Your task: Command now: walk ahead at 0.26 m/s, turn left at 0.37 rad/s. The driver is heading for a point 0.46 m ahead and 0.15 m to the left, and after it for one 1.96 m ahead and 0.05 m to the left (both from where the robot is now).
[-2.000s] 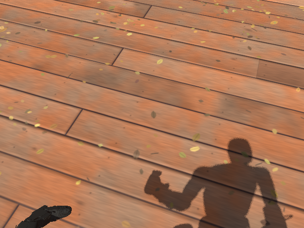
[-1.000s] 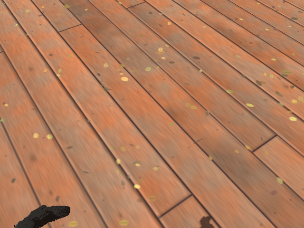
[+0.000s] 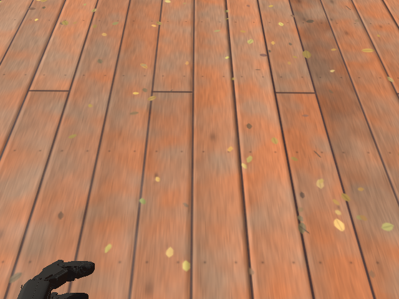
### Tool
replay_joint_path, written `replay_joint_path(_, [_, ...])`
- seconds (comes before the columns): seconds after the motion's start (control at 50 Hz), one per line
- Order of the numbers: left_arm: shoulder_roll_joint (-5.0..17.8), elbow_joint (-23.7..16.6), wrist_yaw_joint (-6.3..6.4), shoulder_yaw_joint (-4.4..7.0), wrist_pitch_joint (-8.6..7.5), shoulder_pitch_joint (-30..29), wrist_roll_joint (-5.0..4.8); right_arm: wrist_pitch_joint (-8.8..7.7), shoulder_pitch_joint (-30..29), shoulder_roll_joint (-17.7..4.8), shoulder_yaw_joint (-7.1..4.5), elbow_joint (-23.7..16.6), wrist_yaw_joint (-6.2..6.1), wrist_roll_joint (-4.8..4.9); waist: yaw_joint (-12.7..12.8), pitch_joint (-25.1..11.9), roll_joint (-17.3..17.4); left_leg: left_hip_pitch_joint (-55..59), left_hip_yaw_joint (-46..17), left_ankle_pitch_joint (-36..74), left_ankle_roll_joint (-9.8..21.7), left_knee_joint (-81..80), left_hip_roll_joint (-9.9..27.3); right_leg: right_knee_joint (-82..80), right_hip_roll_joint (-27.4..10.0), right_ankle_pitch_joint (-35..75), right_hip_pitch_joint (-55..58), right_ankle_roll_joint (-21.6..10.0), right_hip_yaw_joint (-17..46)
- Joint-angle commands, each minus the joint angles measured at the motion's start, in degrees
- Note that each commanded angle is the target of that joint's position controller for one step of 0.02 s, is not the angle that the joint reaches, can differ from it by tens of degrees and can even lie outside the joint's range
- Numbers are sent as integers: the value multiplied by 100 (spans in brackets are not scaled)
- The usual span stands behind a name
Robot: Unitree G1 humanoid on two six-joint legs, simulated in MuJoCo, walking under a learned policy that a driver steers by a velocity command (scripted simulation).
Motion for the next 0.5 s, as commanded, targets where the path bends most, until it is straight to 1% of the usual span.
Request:
replay_joint_path(0.02, [1023, -89, -10, 342, 103, 1460, -148, -73, 1128, -687, -47, -245, -2, 53, 487, -2321, -1203, -2724, -5, -735, -424, 3403, 141, -461, -2706, 2000, 4371, -1755, 3711])
replay_joint_path(0.04, [714, -171, 22, 244, 163, 1179, -159, -1, 361, -889, -112, -332, -20, 68, 665, -1537, -725, -2938, 200, -321, -506, 3530, 295, -589, -2366, 1530, 3680, -1504, 2865])
replay_joint_path(0.06, [524, -174, 31, 143, 217, 854, -104, 80, -67, -850, -106, -393, -60, 17, 617, -1058, -353, -2836, 380, -51, -551, 3291, 455, -713, -2058, 1541, 2920, -1345, 2229])
replay_joint_path(0.08, [416, -141, 33, 84, 241, 626, -82, 140, -285, -743, -97, -478, -77, -42, 496, -712, -360, -2627, 414, 131, -563, 2891, 633, -840, -1860, 1672, 2263, -1292, 1852])
replay_joint_path(0.1, [380, -85, 32, 52, 250, 490, -33, 190, -233, -545, -58, -476, -67, -36, 319, -570, -521, -2139, 495, 235, -553, 2347, 781, -999, -1620, 1773, 1717, -1178, 1465])
replay_joint_path(0.12, [371, -22, 22, 49, 247, 380, -14, 215, -137, -333, 0, -435, -69, -37, 223, -518, -677, -1745, 679, 319, -574, 1726, 788, -1091, -1412, 2054, 1389, -1135, 1099])
replay_joint_path(0.14, [429, 28, 22, 66, 249, 317, -12, 208, -99, -173, 55, -406, -74, -56, 187, -582, -783, -1433, 853, 384, -609, 1176, 770, -1095, -1334, 2562, 1274, -1175, 850])
replay_joint_path(0.16, [516, 75, 33, 94, 260, 301, -31, 189, -118, -97, 94, -387, -71, -89, 198, -723, -829, -1142, 945, 598, -619, 707, 778, -1059, -1339, 2991, 1280, -1225, 718])
replay_joint_path(0.18, [603, 132, 49, 121, 282, 343, -68, 174, -170, -88, 113, -370, -60, -102, 238, -898, -843, -898, 989, 946, -611, 313, 789, -1029, -1380, 3148, 1367, -1259, 671])
replay_joint_path(0.2, [676, 183, 62, 143, 312, 395, -114, 177, -215, -133, 110, -348, -45, -93, 276, -1027, -831, -710, 1023, 1255, -597, 2, 780, -1014, -1427, 2999, 1465, -1276, 665])
replay_joint_path(0.22, [718, 219, 71, 148, 348, 427, -154, 196, -268, -198, 95, -333, -29, -81, 301, -1081, -791, -532, 1056, 1515, -566, -279, 766, -1017, -1460, 2584, 1496, -1267, 677])
replay_joint_path(0.24, [728, 240, 74, 136, 388, 398, -182, 225, -325, -235, 82, -321, -9, -78, 286, -1042, -739, -315, 1101, 1790, -511, -620, 747, -1027, -1441, 1924, 1406, -1217, 671])
replay_joint_path(0.26, [706, 257, 70, 111, 423, 329, -206, 249, -376, -233, 75, -302, 11, -93, 237, -931, -701, -31, 1169, 2130, -427, -1061, 704, -1029, -1367, 1104, 1212, -1116, 644])
replay_joint_path(0.28, [616, 293, 59, 66, 443, 338, -221, 265, -474, -234, 72, -310, 23, -137, 214, -789, -664, 242, 1179, 2385, -319, -1490, 679, -1031, -1231, 159, 991, -934, 623])
replay_joint_path(0.3, [441, 379, 35, -9, 439, 506, -194, 275, -669, -312, 70, -408, 14, -212, 247, -625, -532, 472, 918, 2659, -179, -1848, 866, -1029, -1071, -718, 731, -621, 604])
replay_joint_path(0.32, [291, 409, 6, -78, 421, 651, -79, 274, -789, -553, 43, -532, -22, -249, 372, -594, -106, 689, 331, 3108, 33, -1993, 1404, -765, -813, -1461, 482, -290, 419])
replay_joint_path(0.34, [211, 449, -19, -92, 413, 1106, -50, 297, -1087, -806, -6, -491, -41, -207, 822, -523, 706, 156, 191, 2321, 307, -1900, 1535, -685, -366, -1726, 728, -56, -48])
replay_joint_path(0.36, [286, 498, 9, -96, 445, 890, -21, 276, -1182, -421, 59, -487, 3, -199, 624, -423, 686, -400, 355, 1322, 270, -2007, 1279, -557, -323, -1388, 1194, 98, -193])
replay_joint_path(0.38, [394, 491, 26, -68, 474, 727, -43, 244, -1198, -265, 108, -463, 32, -243, 546, -184, 573, -581, 444, 1164, 144, -2026, 1115, -522, -318, -1216, 1179, 116, -181])
replay_joint_path(0.4, [422, 549, 63, -60, 502, 766, -67, 215, -1104, -317, 95, -420, 36, -245, 498, -200, 501, -565, 521, 944, 84, -2015, 1008, -418, -280, -1451, 1144, 74, -242])
replay_joint_path(0.42, [465, 566, 89, -49, 526, 828, -84, 184, -1015, -400, 72, -382, 38, -197, 472, -127, 568, -568, 511, 576, 120, -2002, 980, -267, -188, -1799, 999, 37, -331])
replay_joint_path(0.44, [448, 576, 97, -46, 520, 892, -116, 160, -879, -481, 44, -344, 33, -152, 447, -60, 656, -585, 400, 71, 219, -2038, 1033, -69, -123, -2131, 827, -15, -425])
replay_joint_path(0.46, [415, 573, 97, -47, 487, 886, -149, 137, -752, -519, 33, -321, 32, -120, 395, 57, 726, -617, 171, -377, 354, -2164, 1169, 163, -72, -2307, 624, -66, -488])
replay_joint_path(0.5, [318, 535, 71, -48, 361, 838, -202, 63, -503, -616, 7, -261, 39, -70, 324, 196, 974, -492, -562, -770, 692, -2505, 1601, 722, -18, -2189, 280, -156, -538])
